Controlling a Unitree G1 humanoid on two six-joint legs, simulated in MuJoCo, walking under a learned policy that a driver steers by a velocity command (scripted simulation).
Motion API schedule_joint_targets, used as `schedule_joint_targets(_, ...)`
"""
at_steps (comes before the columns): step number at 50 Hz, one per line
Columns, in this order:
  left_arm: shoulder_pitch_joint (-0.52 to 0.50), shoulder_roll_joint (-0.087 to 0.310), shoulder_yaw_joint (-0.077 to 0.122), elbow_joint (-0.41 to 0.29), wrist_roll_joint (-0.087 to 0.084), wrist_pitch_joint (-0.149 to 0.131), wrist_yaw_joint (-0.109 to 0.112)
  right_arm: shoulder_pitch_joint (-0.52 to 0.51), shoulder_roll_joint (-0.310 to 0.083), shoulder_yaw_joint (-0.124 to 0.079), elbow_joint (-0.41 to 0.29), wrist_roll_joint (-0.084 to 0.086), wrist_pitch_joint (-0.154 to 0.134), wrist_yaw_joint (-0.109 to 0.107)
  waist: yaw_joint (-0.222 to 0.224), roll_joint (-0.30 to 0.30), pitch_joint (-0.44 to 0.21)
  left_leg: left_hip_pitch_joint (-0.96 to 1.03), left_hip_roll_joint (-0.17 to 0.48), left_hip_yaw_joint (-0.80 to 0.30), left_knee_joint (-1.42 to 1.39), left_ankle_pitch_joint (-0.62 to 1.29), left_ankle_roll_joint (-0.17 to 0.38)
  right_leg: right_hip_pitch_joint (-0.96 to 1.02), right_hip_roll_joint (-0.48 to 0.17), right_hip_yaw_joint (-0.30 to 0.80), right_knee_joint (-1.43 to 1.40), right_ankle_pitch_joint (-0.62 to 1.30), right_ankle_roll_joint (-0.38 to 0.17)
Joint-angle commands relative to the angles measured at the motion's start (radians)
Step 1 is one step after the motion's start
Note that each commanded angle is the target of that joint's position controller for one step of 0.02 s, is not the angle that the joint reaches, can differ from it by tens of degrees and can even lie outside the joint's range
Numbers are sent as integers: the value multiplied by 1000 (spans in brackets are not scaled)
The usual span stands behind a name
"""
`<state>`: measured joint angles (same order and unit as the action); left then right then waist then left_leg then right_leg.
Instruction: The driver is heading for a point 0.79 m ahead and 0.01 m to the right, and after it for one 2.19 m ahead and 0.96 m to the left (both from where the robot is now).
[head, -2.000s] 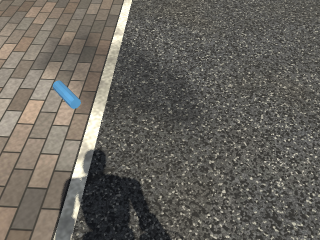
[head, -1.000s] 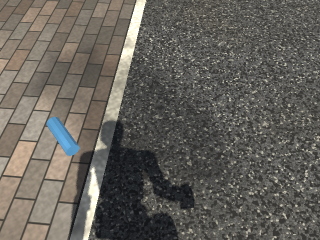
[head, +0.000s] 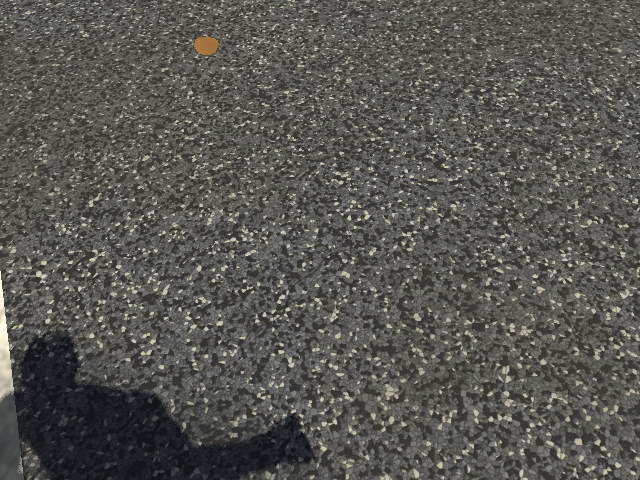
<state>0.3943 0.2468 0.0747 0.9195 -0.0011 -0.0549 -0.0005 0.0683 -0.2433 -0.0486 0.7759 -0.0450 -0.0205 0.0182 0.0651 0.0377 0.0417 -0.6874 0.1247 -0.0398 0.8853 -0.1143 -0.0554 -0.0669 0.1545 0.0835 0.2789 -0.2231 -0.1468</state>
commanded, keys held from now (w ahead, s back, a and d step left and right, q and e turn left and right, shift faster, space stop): w+e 0.24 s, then w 0.58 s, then w+q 0.18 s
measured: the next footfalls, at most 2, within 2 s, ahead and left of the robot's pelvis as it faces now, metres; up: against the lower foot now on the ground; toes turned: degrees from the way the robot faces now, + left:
left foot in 0.22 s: +0.32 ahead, +0.12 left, +0.00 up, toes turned -9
right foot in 0.70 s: +0.48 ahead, -0.15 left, +0.00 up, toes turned -18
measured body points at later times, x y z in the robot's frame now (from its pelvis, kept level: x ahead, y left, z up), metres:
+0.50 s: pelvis +0.27 +0.03 +0.00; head +0.30 +0.04 +0.45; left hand +0.47 +0.25 -0.12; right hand +0.23 -0.24 -0.12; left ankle +0.28 +0.13 -0.74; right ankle +0.30 -0.12 -0.68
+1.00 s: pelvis +0.50 -0.08 +0.00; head +0.51 -0.10 +0.45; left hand +0.57 +0.17 -0.12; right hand +0.55 -0.36 -0.13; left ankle +0.63 +0.05 -0.67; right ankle +0.44 -0.14 -0.74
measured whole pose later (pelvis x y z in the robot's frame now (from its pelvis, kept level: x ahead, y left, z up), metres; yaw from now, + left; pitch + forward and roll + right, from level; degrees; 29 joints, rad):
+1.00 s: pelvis +0.50 -0.08 +0.00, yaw -12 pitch +1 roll -1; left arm 0.39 0.23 0.04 0.90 0.02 -0.09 0.00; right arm 0.23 -0.27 -0.06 0.84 -0.03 -0.02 0.04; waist 0.02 0.05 0.01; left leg -0.65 0.07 -0.03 0.98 -0.14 0.02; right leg -0.04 0.06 -0.12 0.22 -0.20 -0.08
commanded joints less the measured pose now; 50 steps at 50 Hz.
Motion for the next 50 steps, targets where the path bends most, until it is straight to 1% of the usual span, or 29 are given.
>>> schedule_joint_targets(1, 86, 149, 29, -43, 3, -7, 7, -112, -68, -6, -98, 4, -10, 4, 19, -94, -6, -63, -52, 39, -89, 72, 0, 73, -254, 220, -31, 471, -75)
schedule_joint_targets(4, 123, 154, 28, -45, 12, -4, 14, -197, -69, 6, -140, 10, -21, 9, 44, -105, 6, -60, -86, 43, -191, 72, 17, 133, -266, 253, 8, 523, -83)
schedule_joint_targets(6, 119, 166, 31, -53, 17, -4, 21, -210, -81, 8, -161, 16, -32, 9, 38, -119, 9, -5, -105, 36, -262, 57, 38, 149, -281, 281, 40, 568, -74)
schedule_joint_targets(8, 51, 188, 35, -74, 18, -6, 24, -105, -107, 2, -143, 21, -42, 2, -29, -131, -13, 200, -138, 34, -350, 7, 69, 85, -270, 276, 103, 672, -31)
schedule_joint_targets(9, 23, 201, 38, -84, 18, -11, 19, 5, -136, -10, -109, 22, -48, -9, -74, -126, -66, 363, -170, 46, -366, -26, 87, 48, -248, 269, 201, 778, -8)
schedule_joint_targets(10, -4, 206, 38, -90, 9, -19, 8, 152, -163, -22, -74, 21, -60, -22, -152, -86, -144, 569, -147, 36, -428, 23, 112, -15, -196, 232, 382, 763, 16)
schedule_joint_targets(11, 1, 141, 20, -120, -2, -28, -3, 307, -229, -38, -66, -3, -68, -41, -203, -4, -285, 813, 55, -162, -445, -156, 155, -154, -137, 186, 643, 478, 33)
schedule_joint_targets(12, 134, 45, 3, -146, -36, -20, 0, 303, -312, -56, -76, -23, -57, -42, -118, 253, -405, 1031, 342, -630, -532, -173, 279, -453, 24, 68, 934, -329, 68)
schedule_joint_targets(13, 121, 137, 9, -121, 11, -8, 9, 251, -235, -50, -80, -1, -43, -33, -96, 130, -326, 917, 311, -729, -580, -303, 290, -540, -65, 63, 1025, -286, 56)
schedule_joint_targets(14, 57, 139, 12, -116, 23, -2, 2, 182, -148, -29, -86, 9, -42, -30, -81, 30, -166, 754, 262, -562, -608, -312, 273, -540, -106, 49, 1011, -182, 62)
schedule_joint_targets(15, 11, 120, 7, -122, 27, 0, -6, 150, -99, -15, -77, 8, -45, -24, -74, -20, -88, 647, 204, -422, -632, -221, 254, -523, -135, 36, 962, -128, 68)
schedule_joint_targets(17, -2, 93, 1, -127, 40, 15, -24, 170, -86, -8, -43, 11, -58, -21, -52, 55, -42, 538, 127, -251, -671, -61, 226, -471, -162, 26, 899, -109, 81)
schedule_joint_targets(19, -6, 79, -4, -132, 42, 27, -33, 211, -96, -11, -14, 21, -81, -10, -43, 71, -51, 523, 116, -185, -684, 84, 237, -459, -157, 23, 864, -103, 86)
schedule_joint_targets(21, -60, 75, -9, -152, 44, 30, -40, 234, -110, -15, 5, 27, -94, -3, -42, 67, -40, 534, 120, -135, -714, 118, 253, -511, -165, 21, 812, -63, 94)
schedule_joint_targets(24, -192, 63, -24, -196, 45, 25, -52, 258, -115, -17, 27, 28, -92, -1, -59, 55, -9, 536, 98, -57, -756, 95, 250, -556, -198, -19, 648, 40, 115)
schedule_joint_targets(27, -309, 36, -47, -229, 40, 16, -62, 291, -129, -21, 48, 34, -85, 3, -85, 59, 2, 510, 66, 16, -759, 129, 232, -469, -212, -100, 448, 129, 123)
schedule_joint_targets(29, -358, 46, -50, -243, 37, 13, -59, 333, -150, -26, 65, 34, -81, 4, -104, 62, 2, 539, 80, 17, -739, 166, 224, -427, -203, -131, 374, 122, 118)
schedule_joint_targets(32, -371, 69, -45, -255, 38, 6, -47, 363, -174, -32, 87, 31, -68, 1, -100, 64, 2, 611, 121, 2, -677, 239, 213, -379, -184, -149, 298, 55, 88)
schedule_joint_targets(34, -241, 80, -34, -212, 50, -7, -36, 362, -170, -29, 99, 36, -56, -3, -34, 28, -52, 614, 88, 50, -488, 414, 186, -188, -139, -166, 186, 51, 56)
schedule_joint_targets(35, -87, 118, -18, -159, 65, -18, -25, 371, -140, -19, 95, 37, -54, -4, 21, -20, -150, 537, 38, 92, -294, 382, 164, 23, -168, -120, 170, 33, 28)
schedule_joint_targets(36, 70, 218, 6, -144, 84, -23, -10, 366, -70, 4, 37, 49, -57, -1, 75, -186, -290, 301, -40, 154, 35, 43, 121, 282, -449, 220, 117, -101, -47)
schedule_joint_targets(37, 90, 287, 27, -132, 50, -9, -3, 415, -67, -1, 23, 43, -54, -4, 45, -320, -316, 61, -165, 109, 253, -437, 111, 342, -594, 574, -16, -99, -135)
schedule_joint_targets(38, 26, 222, 15, -133, 23, -3, -3, 344, -135, -20, 31, 23, -41, -10, 27, -177, -188, -17, -100, 24, 323, -384, 123, 256, -539, 474, -5, -105, -124)
schedule_joint_targets(39, -47, 157, -3, -141, 20, -8, -7, 303, -116, -16, 22, 28, -46, -2, -6, -139, -94, -16, -66, 14, 297, -296, 128, 141, -487, 344, -22, -34, -99)
schedule_joint_targets(40, -94, 117, -14, -143, 22, -14, -11, 295, -98, -12, 28, 32, -45, 3, -37, -120, -59, 32, -38, 16, 242, -239, 123, 54, -434, 248, -57, 34, -66)
schedule_joint_targets(41, -114, 96, -20, -139, 18, -20, -9, 305, -94, -13, 39, 21, -35, 6, -63, -130, -36, 77, -25, 23, 206, -213, 112, -7, -397, 184, -83, 92, -44)
schedule_joint_targets(42, -124, 82, -24, -134, 20, -27, -7, 331, -80, -10, 57, 15, -22, 13, -81, -132, -38, 113, -25, 22, 199, -186, 101, -38, -376, 125, -105, 137, -32)
schedule_joint_targets(44, -94, 95, -18, -114, 19, -43, -3, 318, -70, -12, 57, 17, -9, 23, -88, -117, -34, 105, -40, 13, 203, -140, 90, -46, -374, 62, -133, 232, -37)
schedule_joint_targets(50, -28, 93, -17, -65, 18, -56, 1, 133, -57, -12, 7, 16, 0, 27, -61, -91, 31, -25, -50, -1, 45, 55, 72, 1, -366, -98, -175, 312, -21)
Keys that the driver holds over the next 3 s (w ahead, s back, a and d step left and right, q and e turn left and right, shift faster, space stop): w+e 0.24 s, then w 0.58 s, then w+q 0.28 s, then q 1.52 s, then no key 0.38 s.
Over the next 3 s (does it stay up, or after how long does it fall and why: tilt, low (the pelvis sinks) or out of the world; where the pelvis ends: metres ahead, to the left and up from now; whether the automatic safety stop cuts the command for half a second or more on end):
stays up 0.74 -0.13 0.00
